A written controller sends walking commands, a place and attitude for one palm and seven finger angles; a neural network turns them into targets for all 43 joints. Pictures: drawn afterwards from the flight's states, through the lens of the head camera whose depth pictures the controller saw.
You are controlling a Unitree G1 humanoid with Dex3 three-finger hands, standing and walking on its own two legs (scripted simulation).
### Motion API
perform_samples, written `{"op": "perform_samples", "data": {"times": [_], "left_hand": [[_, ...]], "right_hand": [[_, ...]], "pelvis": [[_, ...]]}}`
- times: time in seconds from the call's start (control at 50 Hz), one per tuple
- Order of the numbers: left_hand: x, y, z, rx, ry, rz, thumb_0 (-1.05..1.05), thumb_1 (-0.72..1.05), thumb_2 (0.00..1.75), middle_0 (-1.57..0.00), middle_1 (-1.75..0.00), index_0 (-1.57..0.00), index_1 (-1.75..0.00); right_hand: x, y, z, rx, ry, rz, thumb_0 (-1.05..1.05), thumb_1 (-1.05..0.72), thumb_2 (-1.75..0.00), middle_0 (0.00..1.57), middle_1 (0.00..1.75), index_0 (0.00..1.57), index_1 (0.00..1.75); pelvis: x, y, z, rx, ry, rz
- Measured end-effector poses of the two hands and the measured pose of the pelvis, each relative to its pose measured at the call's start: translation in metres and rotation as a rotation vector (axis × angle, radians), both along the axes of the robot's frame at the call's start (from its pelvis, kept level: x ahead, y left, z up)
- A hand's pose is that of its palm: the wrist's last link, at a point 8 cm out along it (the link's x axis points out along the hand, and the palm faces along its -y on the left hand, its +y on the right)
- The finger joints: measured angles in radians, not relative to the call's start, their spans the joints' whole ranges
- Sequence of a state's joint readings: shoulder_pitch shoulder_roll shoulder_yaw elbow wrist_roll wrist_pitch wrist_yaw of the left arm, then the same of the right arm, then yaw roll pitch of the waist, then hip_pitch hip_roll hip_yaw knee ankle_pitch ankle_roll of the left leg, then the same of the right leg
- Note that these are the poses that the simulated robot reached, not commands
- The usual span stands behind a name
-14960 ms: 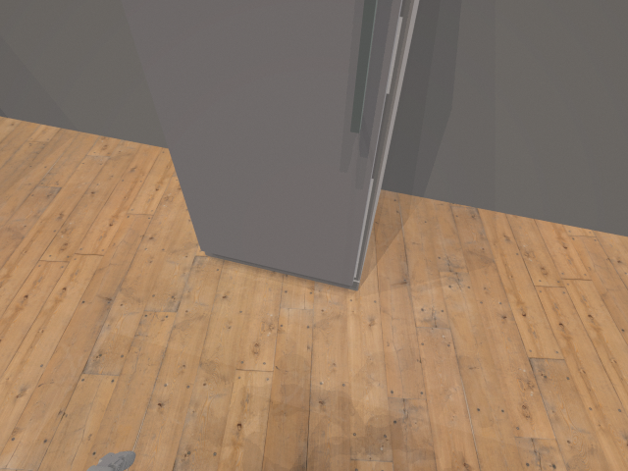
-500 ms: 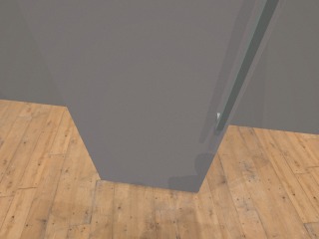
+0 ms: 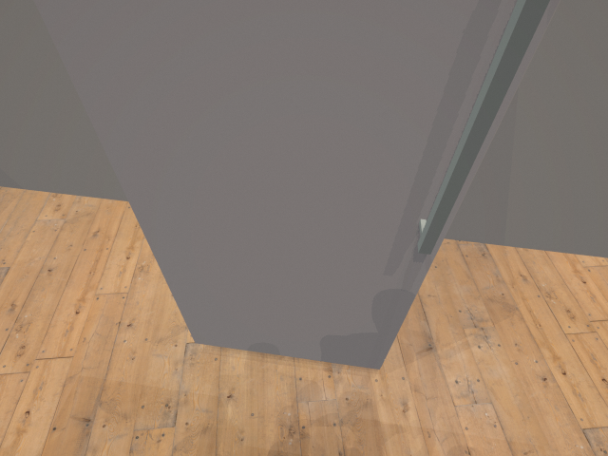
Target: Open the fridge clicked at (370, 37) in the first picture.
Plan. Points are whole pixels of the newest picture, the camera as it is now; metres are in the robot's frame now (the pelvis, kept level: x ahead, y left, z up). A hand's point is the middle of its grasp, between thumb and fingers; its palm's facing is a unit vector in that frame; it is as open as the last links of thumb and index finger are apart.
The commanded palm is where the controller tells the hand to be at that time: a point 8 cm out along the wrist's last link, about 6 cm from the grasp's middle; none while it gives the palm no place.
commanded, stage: raise the hand to about handle height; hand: right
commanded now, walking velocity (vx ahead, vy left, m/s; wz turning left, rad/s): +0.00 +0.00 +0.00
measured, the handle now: (477, 110) +0.47 -0.17 +0.24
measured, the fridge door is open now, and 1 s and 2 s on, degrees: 0 0 0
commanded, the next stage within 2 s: none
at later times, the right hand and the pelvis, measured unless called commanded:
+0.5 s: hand (447, 429) +0.18 -0.16 -0.02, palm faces +0.08 +1.00 +0.02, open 8.4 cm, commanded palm +0.13 -0.23 +0.00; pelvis +0.01 +0.04 -0.04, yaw -4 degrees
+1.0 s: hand (543, 363) +0.22 -0.24 +0.09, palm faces +0.18 +0.98 -0.09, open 11.4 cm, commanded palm +0.17 -0.27 +0.09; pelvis +0.02 +0.04 -0.03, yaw -5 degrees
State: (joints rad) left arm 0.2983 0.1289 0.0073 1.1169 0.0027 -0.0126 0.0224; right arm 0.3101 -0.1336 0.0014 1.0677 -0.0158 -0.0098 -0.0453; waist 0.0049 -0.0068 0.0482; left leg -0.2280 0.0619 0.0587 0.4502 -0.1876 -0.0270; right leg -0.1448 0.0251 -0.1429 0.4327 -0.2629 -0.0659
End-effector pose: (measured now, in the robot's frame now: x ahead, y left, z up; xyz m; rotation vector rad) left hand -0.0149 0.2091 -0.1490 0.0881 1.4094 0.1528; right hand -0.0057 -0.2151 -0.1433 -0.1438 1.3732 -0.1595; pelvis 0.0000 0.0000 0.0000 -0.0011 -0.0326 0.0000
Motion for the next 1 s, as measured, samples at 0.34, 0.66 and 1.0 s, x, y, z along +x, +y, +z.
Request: {"op": "perform_samples", "data": {"times": [0.34,0.66,1.0], "left_hand": [[0.133,0.055,0.039,0.120,-0.675,-0.125,0.03,0.92,0.90,-0.20,-0.30,-0.20,-0.30],[0.281,0.047,0.083,0.111,-0.972,-0.400,0.01,0.90,0.90,-0.19,-0.30,-0.20,-0.30],[0.183,0.052,0.043,0.070,-0.725,-0.188,0.02,0.90,0.90,-0.20,-0.30,-0.20,-0.30]], "right_hand": [[0.195,-0.007,0.186,-0.072,-1.298,-0.014,0.03,-0.84,-0.85,0.20,0.36,0.20,0.37],[0.090,-0.034,0.170,-0.203,-1.371,-0.089,0.02,-0.45,-0.70,0.23,0.59,0.23,0.59],[0.196,-0.070,0.237,-0.062,-1.421,0.076,0.01,-0.06,-0.53,0.27,0.84,0.26,0.85]], "pelvis": [[0.002,0.013,-0.017,-0.009,0.060,-0.072],[0.011,0.050,-0.048,0.042,0.142,-0.135],[0.021,0.040,-0.027,0.023,0.131,-0.089]]}}
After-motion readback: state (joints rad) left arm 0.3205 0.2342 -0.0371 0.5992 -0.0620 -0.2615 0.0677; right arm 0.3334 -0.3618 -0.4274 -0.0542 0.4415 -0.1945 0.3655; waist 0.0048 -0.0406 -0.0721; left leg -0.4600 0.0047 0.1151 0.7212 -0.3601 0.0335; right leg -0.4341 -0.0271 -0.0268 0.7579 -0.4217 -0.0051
